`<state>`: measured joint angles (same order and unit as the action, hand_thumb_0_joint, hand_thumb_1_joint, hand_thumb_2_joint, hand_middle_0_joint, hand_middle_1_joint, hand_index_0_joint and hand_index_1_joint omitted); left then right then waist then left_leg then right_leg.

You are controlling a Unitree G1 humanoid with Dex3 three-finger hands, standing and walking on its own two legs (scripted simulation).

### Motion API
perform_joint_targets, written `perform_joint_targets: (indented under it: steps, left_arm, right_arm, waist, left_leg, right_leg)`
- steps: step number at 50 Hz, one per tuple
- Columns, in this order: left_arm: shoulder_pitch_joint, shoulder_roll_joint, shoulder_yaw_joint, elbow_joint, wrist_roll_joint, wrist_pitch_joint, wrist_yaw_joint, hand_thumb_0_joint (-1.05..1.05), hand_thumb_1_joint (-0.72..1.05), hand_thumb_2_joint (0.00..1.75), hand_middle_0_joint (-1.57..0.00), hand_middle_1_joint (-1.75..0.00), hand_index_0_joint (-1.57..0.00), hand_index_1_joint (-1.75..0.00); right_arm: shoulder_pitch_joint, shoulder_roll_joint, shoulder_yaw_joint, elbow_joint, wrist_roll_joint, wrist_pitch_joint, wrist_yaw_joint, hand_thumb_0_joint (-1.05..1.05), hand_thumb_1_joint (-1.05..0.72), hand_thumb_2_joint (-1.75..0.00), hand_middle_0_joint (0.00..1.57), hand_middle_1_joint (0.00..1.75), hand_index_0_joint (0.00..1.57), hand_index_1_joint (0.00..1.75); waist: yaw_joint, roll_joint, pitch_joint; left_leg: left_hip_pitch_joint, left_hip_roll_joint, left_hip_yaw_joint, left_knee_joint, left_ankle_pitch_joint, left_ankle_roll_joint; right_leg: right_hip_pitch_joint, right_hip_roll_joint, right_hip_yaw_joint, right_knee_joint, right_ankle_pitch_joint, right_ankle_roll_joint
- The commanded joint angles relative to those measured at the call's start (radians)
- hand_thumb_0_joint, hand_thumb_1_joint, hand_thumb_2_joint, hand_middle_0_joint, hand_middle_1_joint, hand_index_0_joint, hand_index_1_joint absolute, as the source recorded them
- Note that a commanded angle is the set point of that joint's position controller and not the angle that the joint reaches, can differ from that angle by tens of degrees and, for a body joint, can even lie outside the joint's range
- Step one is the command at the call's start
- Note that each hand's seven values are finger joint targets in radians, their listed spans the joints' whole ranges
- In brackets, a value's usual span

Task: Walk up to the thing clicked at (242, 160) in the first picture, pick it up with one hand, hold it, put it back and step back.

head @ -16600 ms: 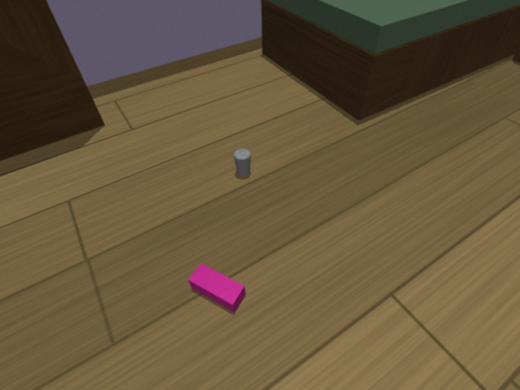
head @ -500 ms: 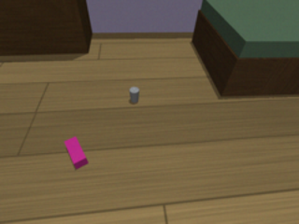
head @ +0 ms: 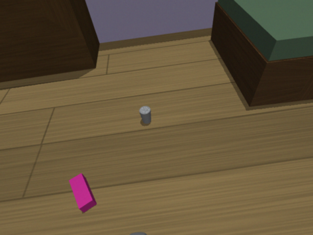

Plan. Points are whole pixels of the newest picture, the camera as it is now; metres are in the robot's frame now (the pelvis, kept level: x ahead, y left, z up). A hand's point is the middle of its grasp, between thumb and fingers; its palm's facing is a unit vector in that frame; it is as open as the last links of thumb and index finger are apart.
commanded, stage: walk up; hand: left
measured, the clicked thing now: (145, 115) +1.12 +0.21 -0.70
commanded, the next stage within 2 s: none
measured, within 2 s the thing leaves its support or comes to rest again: neither
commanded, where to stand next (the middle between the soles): +0.78 +0.00 m, yaw +1 degrees
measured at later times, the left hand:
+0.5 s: hand (85, 191) +0.29 +0.29 -0.14, palm faces -0.10 -0.93 -0.34, open 7.4 cm
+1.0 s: hand (103, 148) +0.45 +0.26 -0.14, palm faces +0.01 -0.93 -0.38, open 7.4 cm
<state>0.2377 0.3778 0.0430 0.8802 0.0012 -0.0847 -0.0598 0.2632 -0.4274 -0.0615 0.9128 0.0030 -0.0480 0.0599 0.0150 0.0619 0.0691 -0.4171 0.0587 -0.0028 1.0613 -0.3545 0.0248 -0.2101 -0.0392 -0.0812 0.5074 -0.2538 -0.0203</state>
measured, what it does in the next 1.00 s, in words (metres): walks ahead: left foot, then right foot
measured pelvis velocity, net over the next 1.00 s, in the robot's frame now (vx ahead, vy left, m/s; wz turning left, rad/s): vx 0.43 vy -0.02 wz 0.03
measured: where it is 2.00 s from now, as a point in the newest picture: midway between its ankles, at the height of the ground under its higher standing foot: (175, 164)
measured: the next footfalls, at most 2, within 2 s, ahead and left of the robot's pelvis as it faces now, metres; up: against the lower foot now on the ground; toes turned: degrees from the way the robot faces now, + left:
left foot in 0.20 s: +0.27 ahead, +0.15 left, +0.00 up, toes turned +7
right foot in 0.62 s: +0.43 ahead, -0.15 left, +0.00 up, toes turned -6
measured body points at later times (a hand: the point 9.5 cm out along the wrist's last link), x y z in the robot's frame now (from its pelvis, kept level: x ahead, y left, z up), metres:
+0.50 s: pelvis +0.23 +0.02 +0.00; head +0.24 +0.03 +0.45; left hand +0.29 +0.34 -0.12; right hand +0.28 -0.31 -0.10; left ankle +0.23 +0.14 -0.74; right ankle +0.32 -0.14 -0.70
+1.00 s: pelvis +0.43 -0.02 -0.01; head +0.45 -0.01 +0.44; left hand +0.45 +0.31 -0.11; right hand +0.53 -0.33 -0.11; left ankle +0.54 +0.12 -0.72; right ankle +0.39 -0.14 -0.74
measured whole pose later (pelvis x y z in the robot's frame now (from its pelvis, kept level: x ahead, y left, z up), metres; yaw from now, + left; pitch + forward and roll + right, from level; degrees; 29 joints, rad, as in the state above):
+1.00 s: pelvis +0.43 -0.02 -0.01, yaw +2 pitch -2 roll -2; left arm 0.35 0.43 0.04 0.85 0.01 -0.08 -0.05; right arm 0.25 -0.42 -0.07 0.89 -0.02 -0.04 0.09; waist 0.04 0.03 0.07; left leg -0.46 0.09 0.04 0.65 -0.21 0.01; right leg -0.12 -0.03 -0.12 0.51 -0.35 0.00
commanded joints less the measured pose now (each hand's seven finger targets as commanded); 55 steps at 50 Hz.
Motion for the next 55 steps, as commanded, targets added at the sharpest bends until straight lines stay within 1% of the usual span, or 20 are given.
perform_joint_targets:
  steps: [1,6,9,10,11,12,18,24,30,31,32,33,39,43,47,51,52,53,54,55]
  left_arm:
    - [0.041,0.300,0.092,-0.073,0.003,-0.025,0.022,0.00,0.90,0.90,-0.20,-0.30,-0.20,-0.30]
    - [0.038,0.310,0.087,-0.099,0.007,-0.023,0.015,0.00,0.90,0.90,-0.20,-0.30,-0.20,-0.30]
    - [0.028,0.296,0.073,-0.112,0.009,-0.014,0.015,0.00,0.90,0.90,-0.20,-0.30,-0.20,-0.30]
    - [0.065,0.247,0.053,-0.111,0.006,-0.009,0.019,0.00,0.90,0.90,-0.20,-0.30,-0.20,-0.30]
    - [0.099,0.169,0.035,-0.125,-0.009,-0.005,0.021,0.00,0.90,0.90,-0.20,-0.30,-0.20,-0.30]
    - [0.097,0.269,0.061,-0.105,-0.012,0.003,0.036,0.00,0.90,0.90,-0.20,-0.30,-0.20,-0.30]
    - [0.157,0.260,0.058,-0.018,0.000,0.014,0.009,0.00,0.90,0.90,-0.20,-0.30,-0.20,-0.30]
    - [0.013,0.229,0.064,-0.066,0.015,0.014,-0.021,0.00,0.90,0.90,-0.20,-0.30,-0.20,-0.30]
    - [0.136,0.264,0.094,-0.003,0.018,-0.006,-0.008,0.00,0.90,0.90,-0.20,-0.30,-0.20,-0.30]
    - [0.215,0.312,0.116,0.012,0.021,-0.016,0.005,0.00,0.90,0.90,-0.20,-0.30,-0.20,-0.30]
    - [0.256,0.412,0.134,-0.011,0.018,-0.027,0.019,0.00,0.90,0.90,-0.20,-0.30,-0.20,-0.30]
    - [0.224,0.425,0.124,-0.020,0.006,-0.024,0.020,0.00,0.90,0.90,-0.20,-0.30,-0.20,-0.30]
    - [0.073,0.303,0.086,-0.071,-0.002,-0.026,0.031,0.00,0.90,0.90,-0.20,-0.30,-0.20,-0.30]
    - [0.078,0.316,0.092,-0.095,0.008,-0.029,0.030,0.00,0.90,0.90,-0.20,-0.30,-0.20,-0.30]
    - [0.113,0.314,0.087,-0.102,0.006,-0.025,0.026,0.00,0.90,0.90,-0.20,-0.30,-0.20,-0.30]
    - [0.074,0.293,0.068,-0.118,0.006,-0.012,0.027,0.00,0.90,0.90,-0.20,-0.30,-0.20,-0.30]
    - [0.116,0.237,0.046,-0.119,0.002,-0.009,0.029,0.00,0.90,0.90,-0.20,-0.30,-0.20,-0.30]
    - [0.140,0.171,0.032,-0.131,-0.012,-0.006,0.026,0.00,0.90,0.90,-0.20,-0.30,-0.20,-0.30]
    - [0.127,0.271,0.056,-0.106,-0.006,0.004,0.044,0.00,0.90,0.90,-0.20,-0.30,-0.20,-0.30]
    - [0.099,0.294,0.051,-0.095,-0.005,0.007,0.047,0.00,0.90,0.90,-0.20,-0.30,-0.20,-0.30]
  right_arm:
    - [0.004,-0.160,-0.051,-0.086,-0.016,-0.020,0.010,0.00,-0.90,-0.90,0.20,0.30,0.20,0.30]
    - [-0.070,-0.146,-0.064,-0.112,-0.022,-0.038,0.021,0.00,-0.90,-0.90,0.20,0.30,0.20,0.30]
    - [0.070,-0.188,-0.086,-0.070,-0.026,-0.044,0.011,0.00,-0.90,-0.90,0.20,0.30,0.20,0.30]
    - [0.178,-0.237,-0.103,-0.044,-0.038,-0.051,-0.001,0.00,-0.90,-0.90,0.20,0.30,0.20,0.30]
    - [0.245,-0.337,-0.128,-0.056,-0.051,-0.057,-0.015,0.00,-0.90,-0.90,0.20,0.30,0.20,0.30]
    - [0.214,-0.358,-0.132,-0.085,-0.012,-0.057,-0.016,0.00,-0.90,-0.90,0.20,0.30,0.20,0.30]
    - [0.018,-0.240,-0.072,-0.132,-0.006,-0.063,-0.025,0.00,-0.90,-0.90,0.20,0.30,0.20,0.30]
    - [0.052,-0.271,-0.080,-0.136,-0.008,-0.065,-0.018,0.00,-0.90,-0.90,0.20,0.30,0.20,0.30]
    - [0.014,-0.215,-0.053,-0.153,-0.009,-0.045,-0.020,0.00,-0.90,-0.90,0.20,0.30,0.20,0.30]
    - [0.050,-0.162,-0.034,-0.154,-0.009,-0.044,-0.019,0.00,-0.90,-0.90,0.20,0.30,0.20,0.30]
    - [0.069,-0.112,-0.014,-0.176,-0.003,-0.041,-0.018,0.00,-0.90,-0.90,0.20,0.30,0.20,0.30]
    - [0.021,-0.210,-0.039,-0.154,-0.014,-0.031,-0.034,0.00,-0.90,-0.90,0.20,0.30,0.20,0.30]
    - [0.111,-0.188,-0.045,-0.062,-0.006,-0.016,-0.011,0.00,-0.90,-0.90,0.20,0.30,0.20,0.30]
    - [0.015,-0.172,-0.050,-0.095,-0.023,-0.011,0.007,0.00,-0.90,-0.90,0.20,0.30,0.20,0.30]
    - [-0.061,-0.153,-0.048,-0.123,-0.025,-0.028,0.014,0.00,-0.90,-0.90,0.20,0.30,0.20,0.30]
    - [0.077,-0.189,-0.071,-0.079,-0.022,-0.043,0.004,0.00,-0.90,-0.90,0.20,0.30,0.20,0.30]
    - [0.181,-0.244,-0.090,-0.054,-0.030,-0.051,-0.009,0.00,-0.90,-0.90,0.20,0.30,0.20,0.30]
    - [0.228,-0.338,-0.115,-0.081,-0.039,-0.056,-0.021,0.00,-0.90,-0.90,0.20,0.30,0.20,0.30]
    - [0.209,-0.353,-0.119,-0.098,-0.003,-0.052,-0.023,0.00,-0.90,-0.90,0.20,0.30,0.20,0.30]
    - [0.163,-0.320,-0.111,-0.102,0.004,-0.047,-0.027,0.00,-0.90,-0.90,0.20,0.30,0.20,0.30]
  waist:
    - [0.017,-0.223,0.016]
    - [0.026,-0.165,-0.033]
    - [-0.062,-0.058,-0.087]
    - [-0.117,0.076,-0.135]
    - [-0.135,0.300,-0.163]
    - [-0.129,0.143,-0.176]
    - [-0.009,0.094,-0.025]
    - [-0.047,0.101,-0.004]
    - [0.053,-0.064,-0.074]
    - [0.097,-0.250,-0.111]
    - [0.098,-0.410,-0.116]
    - [0.099,-0.289,-0.072]
    - [0.002,-0.231,-0.013]
    - [0.024,-0.213,0.016]
    - [0.044,-0.186,-0.004]
    - [-0.063,-0.061,-0.069]
    - [-0.107,0.105,-0.132]
    - [-0.115,0.281,-0.152]
    - [-0.113,0.137,-0.153]
    - [-0.089,0.035,-0.088]
  left_leg:
    - [-0.120,0.047,0.010,-0.228,0.062,-0.035]
    - [0.059,0.021,0.073,-0.464,0.237,-0.017]
    - [0.347,-0.039,0.112,-0.498,0.196,0.019]
    - [0.484,-0.002,0.036,-0.557,0.069,0.059]
    - [0.590,0.274,-0.427,-0.698,-0.113,0.150]
    - [0.532,0.387,-0.692,-0.834,-0.249,0.247]
    - [0.202,0.226,-0.148,-0.816,0.082,0.180]
    - [0.234,0.218,-0.088,-0.829,-0.008,0.199]
    - [0.044,0.133,0.028,-0.501,0.061,0.112]
    - [-0.068,0.050,0.100,-0.231,0.040,0.074]
    - [-0.274,-0.076,0.106,0.035,-0.158,0.018]
    - [-0.294,-0.036,-0.002,0.115,-0.199,0.014]
    - [-0.129,0.030,-0.027,-0.065,0.037,-0.010]
    - [-0.124,0.050,0.004,-0.259,0.094,-0.029]
    - [-0.045,0.027,0.048,-0.418,0.156,-0.019]
    - [0.314,-0.035,0.086,-0.531,0.165,0.023]
    - [0.464,0.026,-0.038,-0.615,0.023,0.070]
    - [0.595,0.299,-0.523,-0.742,-0.110,0.172]
    - [0.524,0.391,-0.653,-0.797,-0.118,0.264]
    - [0.432,0.361,-0.545,-0.780,-0.031,0.257]
  right_leg:
    - [0.041,-0.220,0.164,-0.264,0.125,-0.221]
    - [0.017,-0.210,0.102,-0.180,0.110,-0.178]
    - [-0.108,-0.166,0.063,0.046,0.188,-0.135]
    - [-0.198,-0.104,0.016,0.318,0.197,-0.111]
    - [-0.434,0.037,-0.012,0.628,-0.128,-0.043]
    - [-0.455,0.052,0.129,0.710,-0.290,-0.050]
    - [-0.302,-0.079,0.124,0.499,-0.088,0.004]
    - [-0.287,-0.082,0.061,0.197,0.033,0.012]
    - [0.142,0.004,-0.001,0.043,0.043,-0.013]
    - [0.269,-0.075,0.140,-0.064,-0.125,-0.044]
    - [0.334,-0.345,0.630,-0.260,-0.301,-0.143]
    - [0.248,-0.424,0.761,-0.281,-0.302,-0.245]
    - [0.032,-0.228,0.234,-0.246,0.065,-0.190]
    - [0.004,-0.245,0.198,-0.284,-0.104,-0.213]
    - [0.031,-0.232,0.149,-0.208,0.021,-0.196]
    - [-0.116,-0.185,0.070,0.051,0.178,-0.134]
    - [-0.205,-0.106,0.003,0.337,0.197,-0.094]
    - [-0.476,0.047,-0.014,0.588,-0.154,-0.023]
    - [-0.481,0.023,0.091,0.682,-0.291,-0.036]
    - [-0.477,-0.007,0.152,0.728,-0.237,-0.034]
